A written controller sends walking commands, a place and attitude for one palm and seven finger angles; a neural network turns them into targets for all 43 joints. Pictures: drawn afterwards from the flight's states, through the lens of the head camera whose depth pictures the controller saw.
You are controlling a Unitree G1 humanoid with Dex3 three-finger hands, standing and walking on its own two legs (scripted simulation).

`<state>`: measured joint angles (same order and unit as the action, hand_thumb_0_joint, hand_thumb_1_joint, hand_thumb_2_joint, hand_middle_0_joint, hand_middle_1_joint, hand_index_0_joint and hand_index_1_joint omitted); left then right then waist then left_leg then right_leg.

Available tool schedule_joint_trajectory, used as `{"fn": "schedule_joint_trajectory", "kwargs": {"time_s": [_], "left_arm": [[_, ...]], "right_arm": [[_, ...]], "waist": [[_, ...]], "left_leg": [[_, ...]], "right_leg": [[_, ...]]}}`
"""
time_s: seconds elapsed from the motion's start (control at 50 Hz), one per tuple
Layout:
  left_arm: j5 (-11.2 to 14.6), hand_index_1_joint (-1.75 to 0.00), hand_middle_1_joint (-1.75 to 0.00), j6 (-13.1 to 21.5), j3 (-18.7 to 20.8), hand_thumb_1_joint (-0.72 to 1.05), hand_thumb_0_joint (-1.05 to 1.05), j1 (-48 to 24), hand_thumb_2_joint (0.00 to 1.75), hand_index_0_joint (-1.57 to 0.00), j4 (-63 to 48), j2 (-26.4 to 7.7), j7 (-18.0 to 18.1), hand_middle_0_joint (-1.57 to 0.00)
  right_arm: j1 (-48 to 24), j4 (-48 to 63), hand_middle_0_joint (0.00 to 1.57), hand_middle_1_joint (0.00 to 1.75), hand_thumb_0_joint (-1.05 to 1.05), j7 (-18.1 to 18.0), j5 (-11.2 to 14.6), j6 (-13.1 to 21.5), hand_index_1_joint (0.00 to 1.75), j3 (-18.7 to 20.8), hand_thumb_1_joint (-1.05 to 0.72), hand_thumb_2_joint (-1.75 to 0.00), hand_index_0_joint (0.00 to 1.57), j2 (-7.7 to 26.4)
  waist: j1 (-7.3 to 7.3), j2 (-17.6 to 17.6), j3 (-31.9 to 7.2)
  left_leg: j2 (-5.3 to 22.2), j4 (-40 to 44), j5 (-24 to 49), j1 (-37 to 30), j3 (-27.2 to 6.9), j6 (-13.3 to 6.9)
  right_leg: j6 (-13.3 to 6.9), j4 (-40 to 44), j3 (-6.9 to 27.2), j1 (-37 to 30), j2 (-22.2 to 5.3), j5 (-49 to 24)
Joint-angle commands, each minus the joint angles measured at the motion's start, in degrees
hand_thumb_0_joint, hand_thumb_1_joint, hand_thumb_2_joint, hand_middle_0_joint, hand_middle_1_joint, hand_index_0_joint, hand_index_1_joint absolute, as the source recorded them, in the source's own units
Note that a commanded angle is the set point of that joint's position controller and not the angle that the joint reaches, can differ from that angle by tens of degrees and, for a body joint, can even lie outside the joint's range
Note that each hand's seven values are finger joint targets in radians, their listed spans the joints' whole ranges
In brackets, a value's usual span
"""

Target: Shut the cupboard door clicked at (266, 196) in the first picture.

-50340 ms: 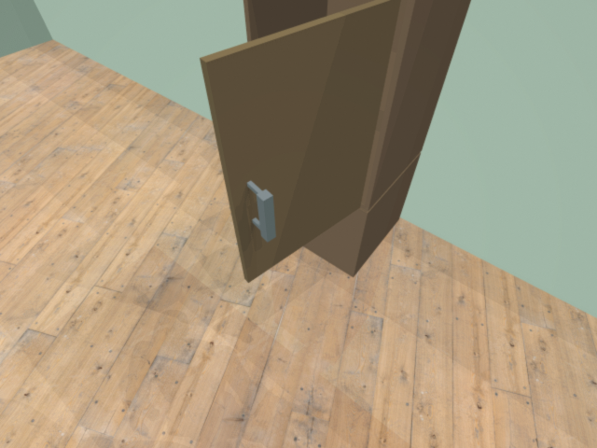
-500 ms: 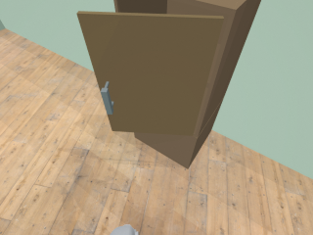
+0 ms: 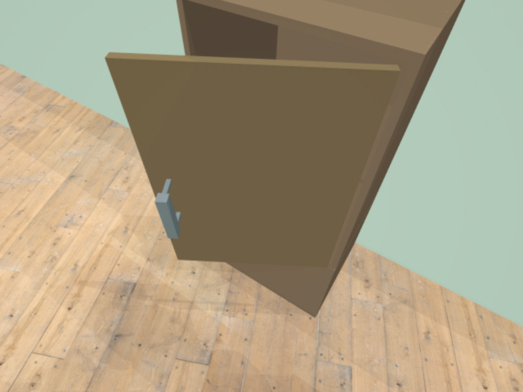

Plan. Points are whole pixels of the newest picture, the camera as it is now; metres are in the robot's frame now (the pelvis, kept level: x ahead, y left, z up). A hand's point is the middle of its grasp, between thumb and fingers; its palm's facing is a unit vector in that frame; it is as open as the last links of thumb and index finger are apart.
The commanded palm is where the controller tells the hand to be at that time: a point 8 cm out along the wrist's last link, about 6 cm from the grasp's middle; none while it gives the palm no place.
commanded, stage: come to a stop and stand still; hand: left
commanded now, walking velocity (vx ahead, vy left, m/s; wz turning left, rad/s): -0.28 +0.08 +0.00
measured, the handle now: (171, 209) +0.47 +0.22 -0.06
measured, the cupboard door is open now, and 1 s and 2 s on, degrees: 30 30 30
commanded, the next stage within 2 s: look again from close up in 1.02 s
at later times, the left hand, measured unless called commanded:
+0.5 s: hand out of the picture +0.03 +0.22 -0.17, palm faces +0.08 -0.98 -0.20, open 7.3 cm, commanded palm none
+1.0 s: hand out of the picture -0.05 +0.16 -0.17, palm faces +0.04 -0.99 -0.16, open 7.3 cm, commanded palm none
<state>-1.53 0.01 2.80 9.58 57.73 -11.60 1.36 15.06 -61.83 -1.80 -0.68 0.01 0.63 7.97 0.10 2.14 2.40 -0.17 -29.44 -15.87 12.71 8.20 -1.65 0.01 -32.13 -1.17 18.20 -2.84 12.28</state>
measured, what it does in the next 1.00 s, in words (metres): steps on the spot: left foot, then right foot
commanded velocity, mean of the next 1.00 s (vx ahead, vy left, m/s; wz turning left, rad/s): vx -0.04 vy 0.01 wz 0.00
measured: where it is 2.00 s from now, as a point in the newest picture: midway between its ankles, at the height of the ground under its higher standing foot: outside the picture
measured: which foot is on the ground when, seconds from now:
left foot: down 0.00-0.06, up 0.08-0.28, down 0.30-1.00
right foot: down 0.00-0.32, up 0.34-0.56, down 0.58-1.00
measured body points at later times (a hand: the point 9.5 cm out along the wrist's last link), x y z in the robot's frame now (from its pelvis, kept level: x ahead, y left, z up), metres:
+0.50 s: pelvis -0.02 +0.02 +0.01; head +0.02 +0.05 +0.45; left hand +0.03 +0.27 -0.16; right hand +0.04 -0.21 -0.14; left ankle -0.02 +0.12 -0.73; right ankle -0.04 -0.10 -0.70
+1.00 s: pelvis -0.05 +0.00 +0.01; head -0.03 +0.01 +0.46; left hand -0.05 +0.21 -0.15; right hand -0.07 -0.22 -0.15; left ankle -0.02 +0.12 -0.73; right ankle -0.06 -0.10 -0.73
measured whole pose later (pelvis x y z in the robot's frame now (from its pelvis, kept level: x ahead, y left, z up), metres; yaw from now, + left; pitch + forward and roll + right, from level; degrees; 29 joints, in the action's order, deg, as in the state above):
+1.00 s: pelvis -0.05 +0.00 +0.01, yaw +1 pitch -2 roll +0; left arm -0.5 -0.7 0.4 15.8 64.8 -7.9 1.7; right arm 17.4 -66.0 -1.8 -0.7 -0.9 0.4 8.4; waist -0.6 1.4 2.5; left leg 1.6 -22.3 -9.9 10.9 3.1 0.4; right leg -1.6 -22.8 -0.5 7.4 1.3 14.0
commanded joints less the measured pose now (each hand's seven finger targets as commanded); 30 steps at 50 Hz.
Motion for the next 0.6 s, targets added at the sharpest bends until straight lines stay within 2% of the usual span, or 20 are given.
{"fn": "schedule_joint_trajectory", "kwargs": {"time_s": [0.0,0.02,0.04,0.08,0.12,0.18,0.22,0.24,0.26,0.28,0.3,0.32,0.34,0.36,0.4,0.48,0.52,0.54,0.56,0.58], "left_arm": [[0.0,-0.30,-0.30,-0.3,1.2,0.90,0.00,5.9,0.90,-0.20,-0.9,-7.6,0.2,-0.20],[0.2,-0.30,-0.30,-0.2,1.4,0.90,0.00,5.5,0.90,-0.20,-1.2,-8.0,0.3,-0.20],[0.2,-0.30,-0.30,-0.2,1.5,0.90,0.00,5.2,0.90,-0.20,-1.4,-8.5,0.4,-0.20],[-0.1,-0.30,-0.30,-0.6,1.9,0.90,0.00,3.8,0.90,-0.20,-2.3,-8.8,1.0,-0.20],[-0.4,-0.30,-0.30,-0.7,2.5,0.90,0.00,2.5,0.90,-0.20,-3.2,-8.9,1.4,-0.20],[-0.4,-0.30,-0.30,-1.0,2.8,0.90,0.00,0.9,0.90,-0.20,-4.0,-9.1,1.5,-0.20],[-0.2,-0.30,-0.30,-1.2,2.9,0.90,0.00,-0.2,0.90,-0.20,-4.1,-8.8,1.4,-0.20],[0.0,-0.30,-0.30,-1.3,2.7,0.90,0.00,-0.4,0.90,-0.20,-3.8,-8.2,1.2,-0.20],[0.5,-0.30,-0.30,-1.6,2.4,0.90,0.00,0.2,0.90,-0.20,-4.1,-6.7,1.1,-0.20],[0.9,-0.30,-0.30,-2.1,1.8,0.90,0.00,1.8,0.90,-0.20,-4.7,-3.8,0.8,-0.20],[0.8,-0.30,-0.30,-2.4,1.5,0.90,0.00,1.0,0.90,-0.20,-5.0,-3.0,0.8,-0.20],[0.5,-0.30,-0.30,-3.3,1.6,0.90,0.00,-1.1,0.90,-0.20,-5.0,-3.7,0.8,-0.20],[0.3,-0.30,-0.30,-3.5,1.7,0.90,0.00,-1.2,0.90,-0.20,-4.9,-3.8,0.7,-0.20],[0.4,-0.30,-0.30,-3.4,1.8,0.90,0.00,0.0,0.90,-0.20,-3.9,-3.9,0.5,-0.20],[0.7,-0.30,-0.30,-2.9,1.4,0.90,0.00,1.9,0.90,-0.20,-2.9,-3.0,0.2,-0.20],[0.8,-0.30,-0.30,-2.0,0.3,0.90,0.00,2.1,0.90,-0.20,-2.1,-2.4,-0.1,-0.20],[0.8,-0.30,-0.30,-1.3,0.0,0.90,0.00,6.0,0.90,-0.20,-0.4,-2.5,0.1,-0.20],[0.6,-0.30,-0.30,-0.7,0.0,0.90,0.00,7.4,0.90,-0.20,0.6,-3.7,0.4,-0.20],[0.4,-0.30,-0.30,-0.2,-0.1,0.90,0.00,6.9,0.90,-0.20,1.0,-4.9,0.6,-0.20],[0.6,-0.30,-0.30,0.0,-0.3,0.90,0.00,4.9,0.90,-0.20,0.8,-6.2,0.4,-0.20]], "right_arm": [[2.1,3.7,0.20,0.30,0.00,0.2,0.1,-0.7,0.30,2.6,-0.90,-0.90,0.20,6.7],[3.3,3.6,0.20,0.30,0.00,0.2,0.2,-1.2,0.30,2.8,-0.90,-0.90,0.20,6.5],[3.9,3.8,0.20,0.30,0.00,0.3,0.3,-1.6,0.30,2.9,-0.90,-0.90,0.20,5.9],[2.1,4.8,0.20,0.30,0.00,0.0,0.3,-2.4,0.30,3.2,-0.90,-0.90,0.20,6.0],[0.6,5.8,0.20,0.30,0.00,-0.2,0.5,-2.7,0.30,3.2,-0.90,-0.90,0.20,5.9],[0.9,6.3,0.20,0.30,0.00,0.0,0.5,-2.5,0.30,2.9,-0.90,-0.90,0.20,5.3],[3.3,5.5,0.20,0.30,0.00,0.1,0.4,-2.3,0.30,2.8,-0.90,-0.90,0.20,5.4],[4.6,4.9,0.20,0.30,0.00,0.2,0.3,-1.9,0.30,2.7,-0.90,-0.90,0.20,5.1],[5.4,4.9,0.20,0.30,0.00,0.2,-0.1,-1.3,0.30,2.7,-0.90,-0.90,0.20,7.0],[3.0,6.1,0.20,0.30,0.00,0.2,-0.7,-0.8,0.30,3.3,-0.90,-0.90,0.20,11.2],[-0.2,7.5,0.20,0.30,0.00,0.0,-1.1,-1.1,0.30,3.5,-0.90,-0.90,0.20,12.9],[-0.9,7.8,0.20,0.30,0.00,-0.7,-1.2,-0.7,0.30,3.3,-0.90,-0.90,0.20,12.2],[-1.3,7.7,0.20,0.30,0.00,-1.2,-1.2,-0.6,0.30,2.8,-0.90,-0.90,0.20,11.4],[-2.5,7.6,0.20,0.30,0.00,-1.4,-1.2,-0.5,0.30,2.4,-0.90,-0.90,0.20,10.7],[-3.6,7.7,0.20,0.30,0.00,-1.3,-1.0,-0.3,0.30,2.2,-0.90,-0.90,0.20,10.6],[-0.7,5.9,0.20,0.30,0.00,-1.0,-0.5,-0.2,0.30,2.7,-0.90,-0.90,0.20,11.0],[-1.2,5.2,0.20,0.30,0.00,-0.8,0.1,-0.1,0.30,2.8,-0.90,-0.90,0.20,10.6],[-1.2,5.1,0.20,0.30,0.00,-0.5,0.5,0.0,0.30,2.6,-0.90,-0.90,0.20,9.4],[-1.0,5.3,0.20,0.30,0.00,-0.2,0.8,0.1,0.30,2.4,-0.90,-0.90,0.20,7.8],[-0.6,5.1,0.20,0.30,0.00,0.2,0.9,-0.1,0.30,2.1,-0.90,-0.90,0.20,7.1]], "waist": [[-0.09,4.5,-2.0],[-0.42,8.8,-3.9],[-0.50,9.9,-4.5],[0.62,9.0,-5.2],[0.96,6.4,-6.7],[0.47,6.7,-8.3],[-0.67,7.0,-8.8],[-1.43,6.1,-8.7],[-1.51,1.2,-8.7],[-0.12,-12.5,-7.0],[-0.24,-15.6,-3.5],[-1.07,-15.5,-1.5],[-0.30,-15.2,0.1],[0.49,-12.6,0.0],[1.24,-11.2,-2.0],[-0.47,-11.3,-4.7],[0.85,-9.1,-6.2],[0.88,-5.6,-5.8],[-0.50,-1.3,-4.5],[-1.56,-1.8,-3.2]], "left_leg": [[4.4,0.2,8.2,3.6,-4.6,1.5],[2.5,-4.6,3.8,2.2,-3.4,2.1],[1.2,-9.1,-4.1,3.0,-3.5,2.5],[0.4,-20.2,-15.7,7.7,-6.2,2.8],[0.1,-24.8,-17.7,11.0,-8.9,3.1],[0.8,-17.6,-14.1,9.3,-8.5,3.7],[1.0,-6.4,-6.7,4.6,-7.4,3.7],[1.2,2.1,1.2,-0.2,-6.9,3.5],[4.2,8.6,9.8,-5.6,-8.5,2.6],[14.2,11.1,21.9,-5.2,-19.4,-1.5],[19.9,13.1,23.5,2.0,-22.1,-6.6],[19.0,14.4,25.4,3.3,-23.1,-8.2],[18.3,12.8,30.8,3.3,-21.6,-8.6],[17.2,11.3,33.0,2.1,-18.8,-8.6],[14.8,9.5,34.0,-2.7,-15.3,-8.3],[14.1,8.8,32.9,-7.5,-15.4,-7.6],[12.1,6.5,27.4,-6.6,-14.4,-5.3],[9.6,4.8,22.1,-4.4,-13.4,-3.0],[6.5,4.1,14.3,-2.1,-10.8,-0.3],[4.9,5.8,7.4,-3.3,-9.8,0.9]], "right_leg": [[-5.3,3.9,9.5,-6.8,-8.5,-28.0],[-7.7,6.3,12.0,-6.8,-12.1,-32.2],[-10.1,7.7,13.0,-7.7,-14.4,-38.3],[-13.8,8.4,14.6,-10.3,-17.4,-46.3],[-14.6,7.2,13.4,-14.0,-17.3,-49.1],[-12.6,6.0,10.5,-15.0,-15.4,-45.9],[-10.3,4.3,9.2,-12.9,-13.9,-38.0],[-7.9,2.6,7.9,-10.3,-11.6,-30.8],[-4.7,-0.3,5.3,-5.7,-8.4,-21.4],[-0.7,-4.1,0.5,0.3,-1.4,-1.6],[0.4,-10.9,-0.2,0.3,1.5,15.2],[0.5,-18.4,2.9,2.6,2.4,18.1],[0.1,-21.9,4.9,3.9,2.3,17.7],[0.2,-23.9,5.5,4.6,2.3,16.0],[0.7,-20.8,3.9,4.1,2.4,14.4],[0.6,-5.1,0.5,-1.7,2.2,10.7],[0.4,6.5,0.4,-7.9,1.9,0.9],[-0.4,12.0,3.6,-11.0,0.2,-6.5],[-2.2,12.3,8.6,-11.0,-4.3,-12.6],[-3.4,12.3,9.2,-7.4,-7.3,-10.9]]}}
